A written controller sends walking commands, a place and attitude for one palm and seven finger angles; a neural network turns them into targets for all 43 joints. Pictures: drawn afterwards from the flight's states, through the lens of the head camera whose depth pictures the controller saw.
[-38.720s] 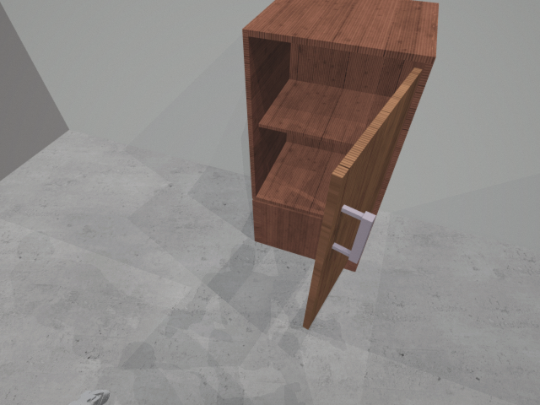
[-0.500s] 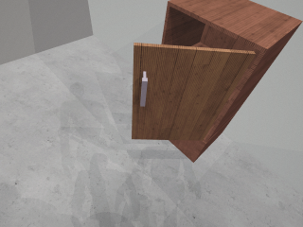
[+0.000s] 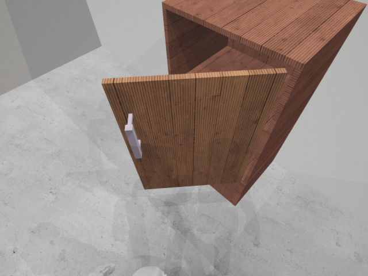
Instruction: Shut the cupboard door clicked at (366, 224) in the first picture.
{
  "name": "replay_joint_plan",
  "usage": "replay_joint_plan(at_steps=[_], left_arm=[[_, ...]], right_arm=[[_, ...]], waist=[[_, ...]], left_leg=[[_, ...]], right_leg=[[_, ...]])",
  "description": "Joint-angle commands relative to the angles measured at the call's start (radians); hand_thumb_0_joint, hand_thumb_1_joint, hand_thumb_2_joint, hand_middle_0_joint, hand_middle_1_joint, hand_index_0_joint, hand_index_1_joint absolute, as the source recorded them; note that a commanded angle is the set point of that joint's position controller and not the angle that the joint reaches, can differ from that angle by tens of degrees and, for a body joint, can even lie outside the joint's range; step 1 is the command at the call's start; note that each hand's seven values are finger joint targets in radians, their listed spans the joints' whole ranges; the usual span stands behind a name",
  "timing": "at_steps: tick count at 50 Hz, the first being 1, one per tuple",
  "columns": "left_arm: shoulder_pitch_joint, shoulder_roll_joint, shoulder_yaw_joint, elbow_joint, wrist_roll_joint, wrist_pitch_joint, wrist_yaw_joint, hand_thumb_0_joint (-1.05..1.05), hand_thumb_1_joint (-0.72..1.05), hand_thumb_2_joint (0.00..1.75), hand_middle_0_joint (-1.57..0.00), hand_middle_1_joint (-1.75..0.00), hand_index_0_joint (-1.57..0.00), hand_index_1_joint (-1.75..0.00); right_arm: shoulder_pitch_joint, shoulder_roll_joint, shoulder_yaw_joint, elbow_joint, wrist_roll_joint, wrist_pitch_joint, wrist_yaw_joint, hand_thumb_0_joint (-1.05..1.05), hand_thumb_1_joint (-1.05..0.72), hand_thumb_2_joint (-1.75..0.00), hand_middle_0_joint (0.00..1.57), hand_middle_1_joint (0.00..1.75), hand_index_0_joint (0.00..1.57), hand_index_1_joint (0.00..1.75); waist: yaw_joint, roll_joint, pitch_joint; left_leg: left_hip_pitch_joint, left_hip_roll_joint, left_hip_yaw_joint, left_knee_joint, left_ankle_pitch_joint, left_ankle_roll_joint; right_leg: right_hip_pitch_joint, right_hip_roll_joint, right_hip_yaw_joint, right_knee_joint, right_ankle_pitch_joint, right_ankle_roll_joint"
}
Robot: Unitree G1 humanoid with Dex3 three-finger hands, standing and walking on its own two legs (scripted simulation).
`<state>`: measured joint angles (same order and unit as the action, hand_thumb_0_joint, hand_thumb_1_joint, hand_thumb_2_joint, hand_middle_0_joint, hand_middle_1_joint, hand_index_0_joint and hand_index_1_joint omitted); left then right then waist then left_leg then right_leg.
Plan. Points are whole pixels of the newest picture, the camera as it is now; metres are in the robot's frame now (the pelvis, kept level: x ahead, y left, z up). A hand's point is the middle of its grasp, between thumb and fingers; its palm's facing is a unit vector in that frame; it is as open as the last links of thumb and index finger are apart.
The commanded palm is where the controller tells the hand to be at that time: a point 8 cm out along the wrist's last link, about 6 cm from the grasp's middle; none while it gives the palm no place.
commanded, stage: come to a stop and stand still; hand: left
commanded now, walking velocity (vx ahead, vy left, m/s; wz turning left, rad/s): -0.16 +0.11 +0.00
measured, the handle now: (134, 137) +0.46 +0.16 -0.03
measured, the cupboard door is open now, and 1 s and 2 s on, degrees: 48 48 48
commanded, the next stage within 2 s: look again from close up in 1.10 s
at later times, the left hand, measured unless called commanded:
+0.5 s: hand out of the picture -0.02 +0.24 -0.17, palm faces +0.07 -0.97 -0.22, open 7.4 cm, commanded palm none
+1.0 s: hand out of the picture -0.06 +0.17 -0.17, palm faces +0.01 -0.99 -0.14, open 7.4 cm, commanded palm none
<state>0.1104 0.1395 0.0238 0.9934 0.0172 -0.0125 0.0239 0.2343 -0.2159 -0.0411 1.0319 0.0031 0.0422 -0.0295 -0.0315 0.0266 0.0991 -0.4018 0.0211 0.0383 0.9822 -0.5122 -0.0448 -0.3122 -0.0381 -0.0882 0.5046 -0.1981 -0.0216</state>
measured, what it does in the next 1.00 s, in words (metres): steps on the spot: left foot, then right foot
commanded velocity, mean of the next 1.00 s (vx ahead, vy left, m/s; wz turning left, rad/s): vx -0.01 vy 0.00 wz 0.00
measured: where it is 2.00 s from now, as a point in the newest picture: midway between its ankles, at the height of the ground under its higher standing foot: outside the picture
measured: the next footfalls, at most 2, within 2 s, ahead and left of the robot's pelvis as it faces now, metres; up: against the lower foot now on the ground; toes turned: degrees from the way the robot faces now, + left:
left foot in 0.22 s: +0.04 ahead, +0.13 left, +0.00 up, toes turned +3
right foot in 0.56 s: -0.05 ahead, -0.10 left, +0.00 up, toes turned +2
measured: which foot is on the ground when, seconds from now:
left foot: up 0.00-0.20, down 0.22-1.00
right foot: down 0.00-0.22, up 0.24-0.54, down 0.56-1.00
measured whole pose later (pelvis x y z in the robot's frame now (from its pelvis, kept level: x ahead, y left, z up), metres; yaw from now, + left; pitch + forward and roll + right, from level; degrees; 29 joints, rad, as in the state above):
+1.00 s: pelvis -0.05 +0.02 +0.01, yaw +0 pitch -1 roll +0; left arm 0.30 0.12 0.00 1.14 0.01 0.01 0.03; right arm 0.37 -0.14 0.00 1.16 -0.01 0.02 -0.03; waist -0.03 -0.02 0.03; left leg -0.24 0.00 0.06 0.38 -0.11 0.02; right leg -0.11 0.01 0.03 0.41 -0.28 -0.01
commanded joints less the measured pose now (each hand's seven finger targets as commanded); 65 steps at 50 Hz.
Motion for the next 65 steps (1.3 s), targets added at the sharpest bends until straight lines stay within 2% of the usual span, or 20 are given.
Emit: replay_joint_plan(at_steps=[1,6,9,10,11,12,14,16,24,27,29,31,32,42,57,59,60,61,63,65], left_arm=[[0.085,0.208,0.061,-0.046,0.010,0.006,0.024,0.00,0.90,0.90,-0.20,-0.30,-0.20,-0.30],[0.068,0.223,0.067,-0.070,0.019,0.015,0.021,0.00,0.90,0.90,-0.20,-0.30,-0.20,-0.30],[0.062,0.217,0.063,-0.065,0.011,0.026,0.015,0.00,0.90,0.90,-0.20,-0.30,-0.20,-0.30],[0.089,0.180,0.055,-0.074,0.003,0.034,0.013,0.00,0.90,0.90,-0.20,-0.30,-0.20,-0.30],[0.117,0.129,0.041,-0.083,-0.003,0.044,0.010,0.00,0.90,0.90,-0.20,-0.30,-0.20,-0.30],[0.100,0.139,0.038,-0.087,0.000,0.051,0.010,0.00,0.90,0.90,-0.20,-0.30,-0.20,-0.30],[0.114,0.153,0.042,-0.064,0.005,0.069,0.010,0.00,0.90,0.90,-0.20,-0.30,-0.20,-0.30],[0.148,0.158,0.044,-0.035,0.001,0.064,0.006,0.00,0.90,0.90,-0.20,-0.30,-0.20,-0.30],[0.182,0.125,0.015,0.015,0.000,0.049,0.003,0.00,0.90,0.90,-0.20,-0.30,-0.20,-0.30],[0.249,0.128,0.007,0.061,0.002,0.030,0.011,0.00,0.90,0.90,-0.20,-0.30,-0.20,-0.30],[0.231,0.146,0.006,0.061,0.001,0.025,0.010,0.00,0.90,0.90,-0.20,-0.30,-0.20,-0.30],[0.219,0.117,-0.002,0.082,-0.001,0.008,0.010,0.00,0.90,0.90,-0.20,-0.30,-0.20,-0.30],[0.213,0.113,-0.006,0.084,-0.003,0.005,0.011,0.00,0.90,0.90,-0.20,-0.30,-0.20,-0.30],[0.242,0.086,-0.005,0.112,-0.006,0.017,0.014,0.00,0.90,0.90,-0.20,-0.30,-0.20,-0.30],[0.277,0.044,-0.005,0.127,-0.008,0.011,0.018,0.00,0.90,0.90,-0.20,-0.30,-0.20,-0.30],[0.280,0.043,-0.005,0.127,-0.007,0.009,0.019,0.00,0.90,0.90,-0.20,-0.30,-0.20,-0.30],[0.346,0.082,-0.018,0.129,0.017,-0.036,0.051,0.00,0.90,0.90,-0.20,-0.30,-0.20,-0.30],[0.273,0.127,-0.013,0.076,0.005,-0.042,0.046,0.00,0.90,0.90,-0.20,-0.30,-0.20,-0.30],[0.236,0.101,-0.017,0.042,-0.001,-0.042,0.036,0.00,0.90,0.90,-0.20,-0.30,-0.20,-0.30],[0.257,0.089,-0.018,0.041,0.001,-0.041,0.034,0.00,0.90,0.90,-0.20,-0.30,-0.20,-0.30]], right_arm=[[0.051,-0.045,-0.018,-0.059,-0.014,0.016,0.012,0.00,-0.90,-0.90,0.20,0.30,0.20,0.30],[0.007,-0.041,-0.021,-0.106,-0.011,0.008,0.020,0.00,-0.90,-0.90,0.20,0.30,0.20,0.30],[0.068,-0.050,-0.019,-0.088,-0.013,-0.009,0.020,0.00,-0.90,-0.90,0.20,0.30,0.20,0.30],[0.076,-0.104,-0.023,-0.094,-0.018,-0.020,0.020,0.00,-0.90,-0.90,0.20,0.30,0.20,0.30],[0.027,-0.172,-0.029,-0.124,-0.028,-0.024,0.017,0.00,-0.90,-0.90,0.20,0.30,0.20,0.30],[-0.026,-0.189,-0.025,-0.146,-0.035,-0.020,0.008,0.00,-0.90,-0.90,0.20,0.30,0.20,0.30],[-0.071,-0.165,-0.014,-0.150,-0.033,-0.029,-0.011,0.00,-0.90,-0.90,0.20,0.30,0.20,0.30],[-0.094,-0.131,0.000,-0.149,-0.027,-0.034,-0.015,0.00,-0.90,-0.90,0.20,0.30,0.20,0.30],[-0.011,-0.112,-0.004,-0.058,-0.012,-0.041,-0.010,0.00,-0.90,-0.90,0.20,0.30,0.20,0.30],[-0.010,-0.076,0.000,-0.039,0.000,-0.044,-0.003,0.00,-0.90,-0.90,0.20,0.30,0.20,0.30],[0.016,-0.061,0.002,-0.017,-0.002,-0.042,0.006,0.00,-0.90,-0.90,0.20,0.30,0.20,0.30],[0.030,-0.062,0.002,0.002,-0.008,-0.048,0.004,0.00,-0.90,-0.90,0.20,0.30,0.20,0.30],[0.043,-0.066,0.004,0.016,-0.007,-0.049,0.004,0.00,-0.90,-0.90,0.20,0.30,0.20,0.30],[0.118,-0.035,0.020,0.083,-0.014,-0.041,-0.003,0.00,-0.90,-0.90,0.20,0.30,0.20,0.30],[0.162,0.002,0.020,0.095,-0.014,-0.048,-0.013,0.00,-0.90,-0.90,0.20,0.30,0.20,0.30],[0.160,0.004,0.018,0.093,-0.012,-0.049,-0.013,0.00,-0.90,-0.90,0.20,0.30,0.20,0.30],[0.020,-0.023,0.025,0.015,-0.011,-0.075,0.006,0.00,-0.90,-0.90,0.20,0.30,0.20,0.30],[0.098,0.020,0.023,-0.007,-0.014,-0.065,0.015,0.00,-0.90,-0.90,0.20,0.30,0.20,0.30],[0.138,0.004,0.021,-0.003,-0.021,-0.061,0.020,0.00,-0.90,-0.90,0.20,0.30,0.20,0.30],[0.146,0.003,0.030,-0.012,-0.021,-0.073,0.016,0.00,-0.90,-0.90,0.20,0.30,0.20,0.30]], waist=[[0.038,-0.158,-0.169],[0.034,-0.189,-0.176],[0.000,-0.181,-0.181],[0.006,-0.002,-0.187],[0.029,0.221,-0.145],[0.025,0.167,-0.097],[0.045,0.192,-0.091],[0.063,0.115,-0.106],[0.036,0.071,-0.112],[0.044,-0.005,-0.094],[0.025,0.059,-0.083],[0.016,-0.149,-0.102],[0.011,-0.168,-0.098],[0.021,-0.032,0.026],[0.024,-0.036,0.009],[0.025,-0.056,-0.004],[0.072,-0.006,0.007],[-0.013,-0.006,-0.053],[-0.022,0.007,-0.055],[-0.008,0.041,-0.083]], left_leg=[[-0.034,0.002,-0.056,0.047,0.053,-0.009],[0.045,-0.003,-0.045,-0.164,0.075,0.004],[0.260,-0.003,-0.015,-0.508,0.326,0.016],[0.317,0.099,-0.129,-0.597,0.421,0.050],[0.213,0.284,-0.304,-0.679,0.591,0.136],[0.100,0.327,-0.321,-0.708,0.629,0.210],[0.123,0.276,-0.283,-0.696,0.677,0.216],[0.170,0.230,-0.210,-0.674,0.669,0.210],[0.227,0.209,-0.223,-0.714,0.461,0.198],[0.164,0.104,-0.171,-0.690,0.267,0.104],[0.217,0.066,-0.148,-0.711,0.254,0.067],[0.284,0.065,-0.109,-0.659,0.353,0.068],[0.302,0.066,-0.101,-0.657,0.352,0.067],[0.213,0.059,-0.104,-0.699,0.226,0.060],[0.215,0.072,-0.104,-0.667,0.296,0.064],[0.227,0.076,-0.098,-0.657,0.325,0.067],[0.160,0.067,-0.061,-0.416,0.431,0.043],[0.168,0.047,-0.059,-0.446,0.249,0.047],[0.152,0.046,-0.072,-0.456,0.264,0.060],[0.171,0.064,-0.098,-0.481,0.344,0.077]], right_leg=[[0.154,-0.320,0.211,-0.137,0.716,-0.192],[0.120,-0.300,0.207,-0.131,0.537,-0.186],[0.020,-0.225,0.177,-0.053,0.253,-0.097],[-0.049,-0.139,0.128,0.033,0.053,-0.040],[-0.060,-0.026,0.029,0.121,-0.218,0.028],[-0.029,0.006,0.067,0.256,-0.340,0.035],[-0.069,0.021,0.143,0.429,-0.333,0.031],[-0.076,0.025,0.160,0.473,-0.274,0.037],[0.086,0.012,0.106,0.084,-0.193,0.031],[0.178,-0.037,0.185,-0.175,-0.020,-0.001],[0.114,-0.069,0.200,-0.178,-0.054,-0.024],[0.087,-0.060,0.203,-0.190,-0.009,-0.015],[0.070,-0.065,0.208,-0.206,-0.036,-0.013],[0.029,-0.044,0.213,-0.227,-0.164,-0.019],[0.044,-0.038,0.206,-0.207,-0.086,-0.024],[0.057,-0.036,0.204,-0.206,-0.060,-0.023],[0.050,-0.091,0.256,-0.212,0.266,-0.009],[0.029,-0.122,0.269,-0.213,-0.007,-0.038],[-0.005,-0.063,0.236,-0.165,-0.183,-0.057],[0.027,-0.033,0.204,-0.104,-0.075,-0.057]])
